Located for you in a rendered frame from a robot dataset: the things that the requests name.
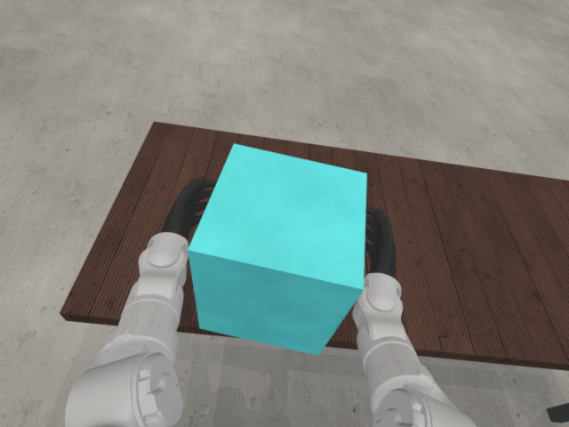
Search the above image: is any left robot upper arm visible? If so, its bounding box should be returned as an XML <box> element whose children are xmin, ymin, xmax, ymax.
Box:
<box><xmin>67</xmin><ymin>351</ymin><xmax>183</xmax><ymax>427</ymax></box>

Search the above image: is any right robot upper arm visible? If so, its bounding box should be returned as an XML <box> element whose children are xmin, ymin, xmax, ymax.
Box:
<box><xmin>373</xmin><ymin>388</ymin><xmax>476</xmax><ymax>427</ymax></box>

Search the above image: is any left robot hand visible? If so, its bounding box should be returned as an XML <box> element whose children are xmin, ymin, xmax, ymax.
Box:
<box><xmin>161</xmin><ymin>176</ymin><xmax>217</xmax><ymax>239</ymax></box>

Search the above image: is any table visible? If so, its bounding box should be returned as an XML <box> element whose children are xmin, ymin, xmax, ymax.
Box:
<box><xmin>60</xmin><ymin>122</ymin><xmax>569</xmax><ymax>423</ymax></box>

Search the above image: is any right robot hand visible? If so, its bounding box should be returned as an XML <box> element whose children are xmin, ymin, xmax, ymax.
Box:
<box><xmin>365</xmin><ymin>206</ymin><xmax>397</xmax><ymax>278</ymax></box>

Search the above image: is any robot left forearm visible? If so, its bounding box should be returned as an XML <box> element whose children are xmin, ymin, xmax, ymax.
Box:
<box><xmin>65</xmin><ymin>232</ymin><xmax>188</xmax><ymax>427</ymax></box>

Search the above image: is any robot right forearm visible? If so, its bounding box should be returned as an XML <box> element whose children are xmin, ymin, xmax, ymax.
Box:
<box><xmin>352</xmin><ymin>273</ymin><xmax>460</xmax><ymax>415</ymax></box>

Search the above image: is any carton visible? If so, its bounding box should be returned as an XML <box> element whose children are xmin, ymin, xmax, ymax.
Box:
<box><xmin>188</xmin><ymin>143</ymin><xmax>367</xmax><ymax>356</ymax></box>

